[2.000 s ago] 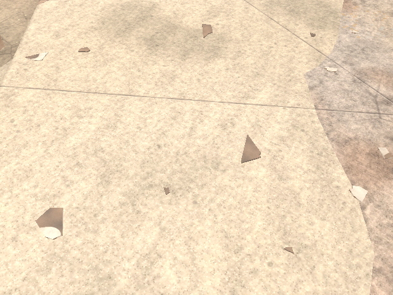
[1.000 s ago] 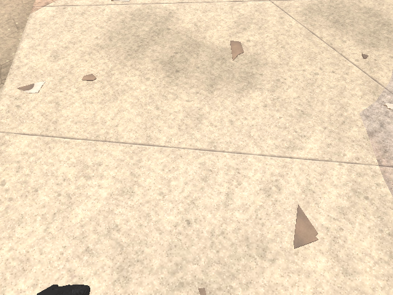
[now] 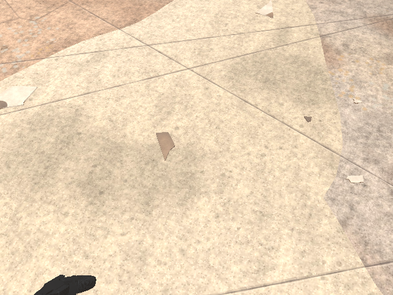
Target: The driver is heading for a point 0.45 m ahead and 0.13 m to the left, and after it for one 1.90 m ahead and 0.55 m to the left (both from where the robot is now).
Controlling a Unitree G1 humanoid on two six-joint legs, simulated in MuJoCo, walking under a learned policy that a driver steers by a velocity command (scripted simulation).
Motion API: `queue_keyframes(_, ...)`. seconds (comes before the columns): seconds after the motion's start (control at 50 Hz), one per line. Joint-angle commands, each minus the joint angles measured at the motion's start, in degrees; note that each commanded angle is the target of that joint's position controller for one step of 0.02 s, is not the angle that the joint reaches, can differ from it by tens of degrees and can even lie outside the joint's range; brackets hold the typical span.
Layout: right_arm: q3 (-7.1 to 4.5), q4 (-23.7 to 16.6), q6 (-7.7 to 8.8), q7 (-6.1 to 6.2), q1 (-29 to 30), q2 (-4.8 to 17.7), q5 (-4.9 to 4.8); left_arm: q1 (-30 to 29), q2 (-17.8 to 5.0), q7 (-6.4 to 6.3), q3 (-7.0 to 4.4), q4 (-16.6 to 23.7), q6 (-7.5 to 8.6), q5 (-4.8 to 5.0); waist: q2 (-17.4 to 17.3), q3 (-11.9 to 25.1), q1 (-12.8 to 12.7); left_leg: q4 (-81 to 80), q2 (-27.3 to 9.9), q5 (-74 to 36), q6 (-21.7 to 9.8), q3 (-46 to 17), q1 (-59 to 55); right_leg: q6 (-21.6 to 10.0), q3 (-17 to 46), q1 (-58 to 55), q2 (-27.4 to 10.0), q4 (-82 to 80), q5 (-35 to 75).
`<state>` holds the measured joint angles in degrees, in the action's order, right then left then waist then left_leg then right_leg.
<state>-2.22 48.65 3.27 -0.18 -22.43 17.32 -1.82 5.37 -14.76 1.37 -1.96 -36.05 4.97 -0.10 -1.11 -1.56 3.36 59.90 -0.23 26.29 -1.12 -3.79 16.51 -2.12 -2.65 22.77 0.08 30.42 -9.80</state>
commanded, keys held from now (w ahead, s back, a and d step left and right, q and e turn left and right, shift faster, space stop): w+q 0.72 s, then w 0.18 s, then w+e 0.10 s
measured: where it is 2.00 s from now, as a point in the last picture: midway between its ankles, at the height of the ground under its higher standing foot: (124, 168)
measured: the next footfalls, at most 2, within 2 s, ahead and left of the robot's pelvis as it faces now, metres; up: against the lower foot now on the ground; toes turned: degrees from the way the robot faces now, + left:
left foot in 0.44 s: +0.36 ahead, +0.18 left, +0.00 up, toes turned +17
right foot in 0.94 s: +0.70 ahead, +0.10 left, +0.00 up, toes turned +30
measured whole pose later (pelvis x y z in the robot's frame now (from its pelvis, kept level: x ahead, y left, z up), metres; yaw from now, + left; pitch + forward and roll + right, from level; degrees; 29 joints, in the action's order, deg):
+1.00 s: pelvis +0.54 +0.13 -0.01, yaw +28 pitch +2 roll -1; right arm -3.4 43.8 2.1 0.7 -20.6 17.0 -0.9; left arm 5.6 -15.9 2.1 -2.7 -40.9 6.9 0.2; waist -1.3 -0.6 2.5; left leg 52.5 4.5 27.1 -2.3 -8.8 11.4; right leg -2.6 -0.3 24.4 2.9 30.6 -8.4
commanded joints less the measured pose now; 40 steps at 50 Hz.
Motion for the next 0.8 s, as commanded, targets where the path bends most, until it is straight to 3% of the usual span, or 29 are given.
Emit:
queue_keyframes(0.02,-2.06,-6.1,1.03,0.26,4.7,6.8,0.16,9.5,-6.1,-0.21,-2.35,-0.8,0.31,-0.14,6.3,4.1,-5.9,8.1,-5.7,-7.1,0.4,-2.4,24.6,-9.5,19.8,-23.2,-16.7,-16.7,-0.4)
queue_keyframes(0.06,-1.97,-5.4,-0.33,0.17,2.6,4.4,-0.02,7.1,-5.2,-0.17,-2.44,-1.6,1.27,-0.65,7.5,2.7,-3.4,6.8,-7.0,-10.5,1.2,-2.3,19.7,-9.2,13.7,-17.0,-15.0,-20.3,4.4)
queue_keyframes(0.12,-1.96,-6.6,-1.56,0.31,4.6,2.9,0.31,6.5,-6.4,-0.52,-3.11,-3.5,2.19,-0.73,5.4,0.3,-2.4,3.5,-7.4,-15.0,2.4,-3.0,21.9,-9.6,7.0,-14.8,-15.2,-22.7,11.6)
queue_keyframes(0.24,-1.08,-10.2,-0.96,-1.6,14.8,1.0,0.66,8.9,-9.4,-1.73,-4.07,-6.3,1.33,-0.34,3.3,-2.5,-5.7,-15.3,-6.5,-29.2,1.6,1.2,21.5,-7.9,-3.4,-17.6,-14.2,-23.7,14.3)
queue_keyframes(0.34,-1.23,-14.4,-1.17,-3.09,21.1,1.9,0.61,12.3,-11.7,-1.97,-5.05,-8.9,-0.55,1.18,3.3,-4.2,-7.1,-22.6,-5.2,-23.3,-1.7,4.7,22.9,-6.1,-6.5,-26.9,-17.0,-19.4,20.0)
queue_keyframes(0.38,-2.14,-15.1,-1.51,-3.32,19.2,3.5,0.73,11.5,-13.4,-2.25,-5.52,-8.9,-1.37,1.59,5.2,-1.3,-4.9,-23.1,-1.8,-17.4,-3.9,8.1,17.1,-4.8,-8.3,-28.9,-17.0,-12.4,37.4)
queue_keyframes(0.4,-3.1,-14.4,-1.76,-3.23,14.8,5.1,0.69,10.9,-14.1,-2.42,-5.69,-8.7,-1.87,1.81,5.9,1.7,-2.1,-23.3,0.6,-15.0,-5.3,9.7,10.9,-4.0,-9.2,-28.6,-16.4,-5.3,45.8)
queue_keyframes(0.42,-4.72,-12.4,-1.93,-2.77,6.5,7.6,0.52,10.0,-13.9,-2.57,-5.48,-8.5,-2.26,2.1,4.9,6.1,2.7,-26.6,3.4,-17.3,-7.3,10.6,-1.0,-2.3,-10.9,-24.9,-14.4,6.2,47.4)
queue_keyframes(0.44,-6.8,-10.0,-2.5,-1.66,-3.1,12.1,0.32,10.9,-11.9,-2.8,-4.58,-7.7,-1.97,1.1,0.3,11.3,6.7,-28.0,0.4,-19.2,-10.1,2.7,-18.6,0.4,-11.0,-11.9,-12.0,22.8,33.2)
queue_keyframes(0.46,-7.62,-10.4,-2.13,-1.12,-1.2,18.7,-0.15,16.1,-3.2,-2.1,-1.85,-4.4,-0.63,-1.3,-15.5,14.9,-0.7,-33.3,-14.4,-10.1,-20.5,-29.9,-36.0,4.3,-6.9,14.3,0.0,43.4,-20.9)
queue_keyframes(0.48,-6.2,-12.6,-1.04,-1.52,-2.6,14.6,0.41,11.5,-7.0,-1.34,-2.03,-4.0,1.57,0.5,-8.6,23.2,3.2,-42.0,-18.9,-2.7,-23.3,-45.0,-39.5,3.5,7.4,20.3,1.6,49.9,-25.5)
queue_keyframes(0.5,-5.22,-11.9,-0.18,-1.77,-0.9,11.1,0.92,5.7,-10.0,-0.89,-2.83,-2.2,2.63,2.7,-5.2,15.2,4.0,-43.6,-17.5,-6.0,-20.1,-37.0,-34.9,2.2,8.2,25.0,-1.2,49.2,-19.8)
queue_keyframes(0.52,-4.76,-12.0,0.25,-1.73,2.2,9.7,0.69,4.7,-9.3,-1.14,-2.48,-1.9,3.27,2.19,-1.7,9.8,1.6,-43.3,-15.0,-11.2,-18.1,-29.8,-26.7,1.4,7.8,23.7,-3.7,44.3,-14.7)
queue_keyframes(0.54,-4.23,-12.6,0.29,-1.58,6.2,7.9,0.79,4.7,-9.4,-1.61,-2.72,-2.6,3.39,0.58,0.2,6.6,-0.9,-43.4,-12.8,-17.8,-16.5,-24.4,-19.0,1.7,7.7,20.0,-5.5,39.3,-11.5)
queue_keyframes(0.56,-3.63,-13.7,0.35,-1.31,8.5,6.4,1.47,5.8,-10.0,-1.68,-3.14,-2.9,2.86,-0.11,-0.7,5.7,-2.9,-44.5,-11.2,-23.3,-15.9,-20.9,-13.7,1.9,8.1,15.7,-6.7,36.6,-9.2)
queue_keyframes(0.58,-3.56,-14.2,0.37,-1.14,9.5,6.3,1.74,6.5,-9.9,-1.58,-3.27,-3.0,2.16,-0.36,-1.4,5.3,-3.9,-45.6,-10.4,-26.2,-16.0,-19.7,-10.7,2.5,8.0,13.4,-6.8,34.7,-8.1)
queue_keyframes(0.62,-3.78,-13.8,0.65,-0.58,8.9,7.1,1.37,6.5,-8.2,-1.62,-2.92,-3.0,1.02,-0.86,-0.9,4.4,-4.4,-46.7,-9.3,-31.7,-16.4,-16.2,-6.6,4.3,6.7,12.1,-6.3,30.3,-6.1)
queue_keyframes(0.66,-4.15,-12.9,0.6,0.24,7.3,8.4,1.15,2.9,-6.9,-1.76,-2.39,-1.9,0.5,-1.01,-0.8,2.7,-3.5,-47.2,-7.6,-32.6,-15.6,-13.3,-4.2,5.8,6.0,12.9,-5.3,23.2,-0.3)
queue_keyframes(0.72,-4.24,-11.9,0.06,0.97,5.0,8.7,0.73,-3.7,-5.3,-1.34,-1.62,-0.4,0.72,-0.67,-2.7,1.5,-0.9,-46.4,-4.6,-26.8,-12.6,-11.0,-2.4,6.5,5.8,10.0,-2.8,9.8,10.9)
queue_keyframes(0.8,-3.89,-9.5,-0.09,1.09,1.2,8.0,0.57,-8.5,-5.6,-0.03,-1.39,0.5,1.68,0.24,-3.8,0.7,1.7,-44.9,-6.7,-21.7,-11.4,-12.7,-5.1,5.4,5.8,6.7,-1.7,1.2,17.1)
Keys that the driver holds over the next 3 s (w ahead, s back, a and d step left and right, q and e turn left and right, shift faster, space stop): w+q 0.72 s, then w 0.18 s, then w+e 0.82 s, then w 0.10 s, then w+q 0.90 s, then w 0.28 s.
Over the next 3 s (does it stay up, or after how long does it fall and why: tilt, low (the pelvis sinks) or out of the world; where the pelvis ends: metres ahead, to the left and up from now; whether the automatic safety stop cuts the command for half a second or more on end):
stays up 1.59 0.42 -0.01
